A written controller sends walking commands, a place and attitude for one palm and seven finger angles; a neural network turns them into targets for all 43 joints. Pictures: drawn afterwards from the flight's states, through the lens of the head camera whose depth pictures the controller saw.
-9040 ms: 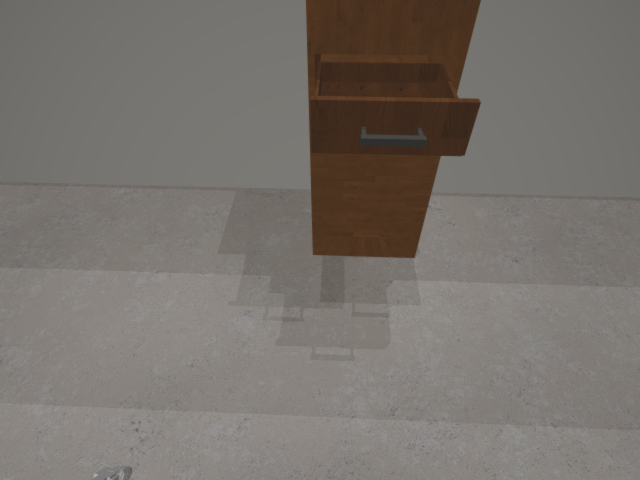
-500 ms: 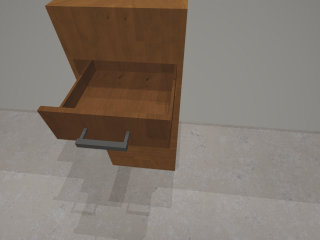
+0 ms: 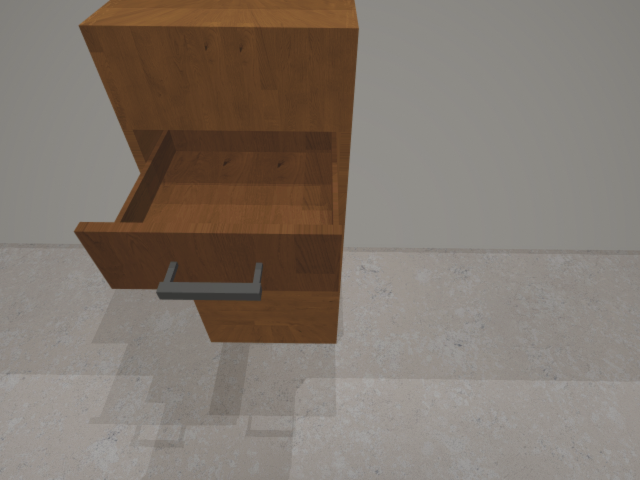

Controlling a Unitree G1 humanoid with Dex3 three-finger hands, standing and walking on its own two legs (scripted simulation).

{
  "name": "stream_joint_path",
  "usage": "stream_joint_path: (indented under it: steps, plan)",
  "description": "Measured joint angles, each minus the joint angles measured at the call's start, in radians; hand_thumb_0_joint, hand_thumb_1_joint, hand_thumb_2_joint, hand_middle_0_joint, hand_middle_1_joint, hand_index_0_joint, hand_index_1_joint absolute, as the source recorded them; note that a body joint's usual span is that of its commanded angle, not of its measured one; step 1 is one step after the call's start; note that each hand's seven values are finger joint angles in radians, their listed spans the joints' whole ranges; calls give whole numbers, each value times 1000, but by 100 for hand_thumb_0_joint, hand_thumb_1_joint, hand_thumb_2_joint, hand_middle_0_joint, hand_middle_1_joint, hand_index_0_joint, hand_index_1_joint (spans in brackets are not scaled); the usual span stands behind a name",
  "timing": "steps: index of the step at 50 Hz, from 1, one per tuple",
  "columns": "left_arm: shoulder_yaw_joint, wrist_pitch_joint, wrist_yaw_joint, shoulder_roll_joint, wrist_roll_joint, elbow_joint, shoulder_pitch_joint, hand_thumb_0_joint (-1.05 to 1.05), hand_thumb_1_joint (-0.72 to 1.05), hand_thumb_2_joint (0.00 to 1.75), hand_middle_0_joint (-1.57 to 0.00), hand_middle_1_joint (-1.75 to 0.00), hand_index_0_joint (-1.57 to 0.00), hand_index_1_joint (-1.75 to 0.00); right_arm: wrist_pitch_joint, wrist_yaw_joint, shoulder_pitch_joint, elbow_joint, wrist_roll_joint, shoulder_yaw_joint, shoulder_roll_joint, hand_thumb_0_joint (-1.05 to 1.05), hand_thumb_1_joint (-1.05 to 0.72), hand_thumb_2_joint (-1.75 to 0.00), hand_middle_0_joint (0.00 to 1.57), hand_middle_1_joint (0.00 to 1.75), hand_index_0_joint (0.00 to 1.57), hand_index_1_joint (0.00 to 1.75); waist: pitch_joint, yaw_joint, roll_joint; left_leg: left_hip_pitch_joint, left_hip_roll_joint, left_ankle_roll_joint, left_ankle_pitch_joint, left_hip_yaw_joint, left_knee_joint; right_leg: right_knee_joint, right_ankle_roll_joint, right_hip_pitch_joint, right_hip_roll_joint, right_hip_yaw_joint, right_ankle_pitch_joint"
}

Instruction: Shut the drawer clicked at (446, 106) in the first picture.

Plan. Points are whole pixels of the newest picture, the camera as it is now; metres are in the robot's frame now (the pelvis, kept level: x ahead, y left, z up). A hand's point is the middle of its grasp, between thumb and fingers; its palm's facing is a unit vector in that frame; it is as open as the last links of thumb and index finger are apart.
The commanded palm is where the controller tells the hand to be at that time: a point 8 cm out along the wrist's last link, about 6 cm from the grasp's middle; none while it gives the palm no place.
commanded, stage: come to a stop and stand still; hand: left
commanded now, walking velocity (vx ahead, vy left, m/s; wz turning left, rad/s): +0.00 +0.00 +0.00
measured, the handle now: (213, 280) +0.39 +0.19 +0.00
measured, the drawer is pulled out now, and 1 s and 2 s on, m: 0.27 0.27 0.27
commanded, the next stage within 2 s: look again from close up in 0.60 s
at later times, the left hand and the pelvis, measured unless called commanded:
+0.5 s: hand out of the picture -0.07 +0.13 -0.17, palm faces +0.03 -0.98 -0.17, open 7.3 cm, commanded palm none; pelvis -0.04 -0.03 +0.01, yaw +1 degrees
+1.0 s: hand out of the picture -0.05 +0.13 -0.17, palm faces +0.05 -0.98 -0.18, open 7.3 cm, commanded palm none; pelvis -0.04 -0.03 +0.01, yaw +1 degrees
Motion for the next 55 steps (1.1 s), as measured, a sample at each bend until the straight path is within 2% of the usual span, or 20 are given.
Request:
stream_joint_path:
  steps: [12, 27, 55]
  plan:
    - [-16, 1, -9, -43, 0, 78, 70, 0, 91, 90, -20, -30, -20, -30, 15, 12, 55, 67, 7, 0, 7, 0, -91, -90, 20, 30, 20, 30, 20, -8, -6, -12, 22, -26, 78, -12, -61, -40, -8, -19, 26, -12, 62]
    - [-13, -16, -6, -92, 1, 137, 110, 0, 91, 90, -20, -30, -21, -30, 5, 10, 41, 94, 10, 0, 51, 0, -91, -90, 20, 30, 20, 30, 8, 5, -7, -50, 45, -45, 110, -33, -66, -54, -27, -48, 49, -31, 92]
    - [2, -30, -5, -87, 3, 135, 73, 0, 91, 90, -20, -30, -20, -30, -3, 7, 30, 109, 9, -1, 67, 0, -91, -90, 20, 30, 20, 30, 13, 4, -12, -53, 42, -47, 113, -42, -83, -74, -28, -45, 48, -41, 94]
